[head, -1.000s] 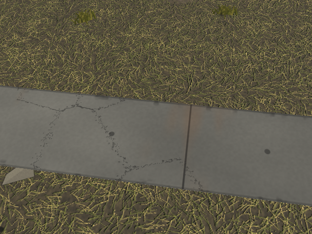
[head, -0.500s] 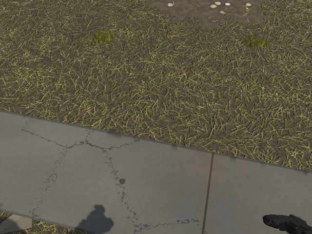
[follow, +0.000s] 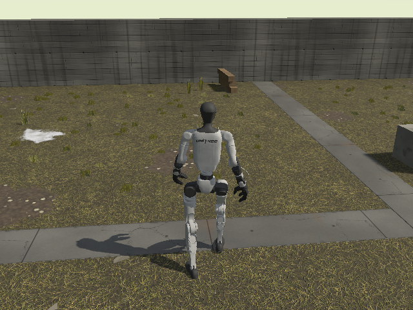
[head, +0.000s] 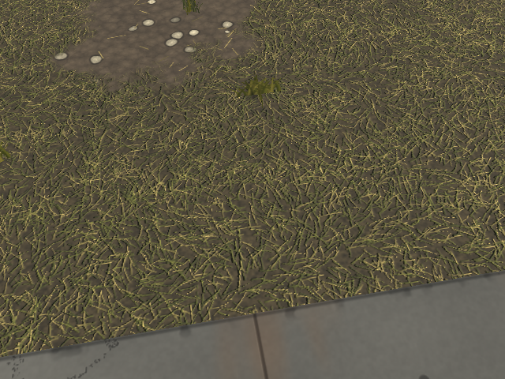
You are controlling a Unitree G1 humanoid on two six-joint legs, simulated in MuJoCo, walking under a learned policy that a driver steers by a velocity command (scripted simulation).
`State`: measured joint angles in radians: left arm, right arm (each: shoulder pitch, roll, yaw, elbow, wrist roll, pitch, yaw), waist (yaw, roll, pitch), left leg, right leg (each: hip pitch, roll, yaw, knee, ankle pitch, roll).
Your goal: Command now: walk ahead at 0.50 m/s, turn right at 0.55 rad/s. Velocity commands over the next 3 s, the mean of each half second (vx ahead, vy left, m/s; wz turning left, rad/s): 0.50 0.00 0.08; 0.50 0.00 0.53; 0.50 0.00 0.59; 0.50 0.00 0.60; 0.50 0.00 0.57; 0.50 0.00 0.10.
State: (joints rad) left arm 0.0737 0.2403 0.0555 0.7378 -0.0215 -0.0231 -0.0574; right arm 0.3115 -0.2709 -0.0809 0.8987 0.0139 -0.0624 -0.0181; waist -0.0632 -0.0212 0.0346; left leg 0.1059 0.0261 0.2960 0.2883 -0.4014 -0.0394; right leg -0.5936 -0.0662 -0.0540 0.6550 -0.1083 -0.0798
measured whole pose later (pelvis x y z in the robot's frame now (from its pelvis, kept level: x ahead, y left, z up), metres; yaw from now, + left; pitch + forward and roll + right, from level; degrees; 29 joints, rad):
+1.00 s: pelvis +0.57 +0.03 +0.01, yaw +23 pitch +3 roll +0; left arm 0.02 0.27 0.05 0.71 0.00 -0.10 -0.01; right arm 0.32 -0.28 -0.08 0.76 0.03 -0.04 -0.01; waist -0.08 -0.03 0.02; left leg -0.12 -0.12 -0.17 0.41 -0.32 0.07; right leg -0.59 -0.04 0.10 0.53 0.01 0.06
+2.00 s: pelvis +0.99 +0.35 +0.01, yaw +58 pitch +2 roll +0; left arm 0.01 0.29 0.04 0.69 0.00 -0.10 -0.02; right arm 0.36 -0.29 -0.07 0.70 0.02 -0.04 -0.01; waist -0.08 -0.04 0.02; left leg -0.12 -0.11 -0.17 0.42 -0.32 0.07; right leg -0.59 -0.03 0.10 0.55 0.02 0.05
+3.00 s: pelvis +1.15 +0.85 +0.02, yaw +76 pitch +1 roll +2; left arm 0.10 0.28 0.03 0.78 -0.02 -0.06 -0.04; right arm 0.33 -0.28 -0.06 0.80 0.00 -0.08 0.00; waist -0.06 -0.05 0.01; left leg 0.03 -0.07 0.05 0.21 -0.27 0.05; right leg -0.66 -0.09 0.02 0.63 0.09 0.00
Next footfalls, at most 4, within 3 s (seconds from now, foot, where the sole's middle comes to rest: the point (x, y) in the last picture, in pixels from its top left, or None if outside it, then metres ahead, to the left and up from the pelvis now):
0.04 right None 0.18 -0.10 -0.76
0.60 left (216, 366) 0.50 0.10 -0.76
1.06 right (253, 254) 0.82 -0.01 -0.76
1.60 left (126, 243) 0.89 0.37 -0.76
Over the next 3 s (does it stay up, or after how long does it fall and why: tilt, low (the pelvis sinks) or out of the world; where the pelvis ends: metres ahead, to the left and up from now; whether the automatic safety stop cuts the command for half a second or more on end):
stays up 1.15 0.85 0.02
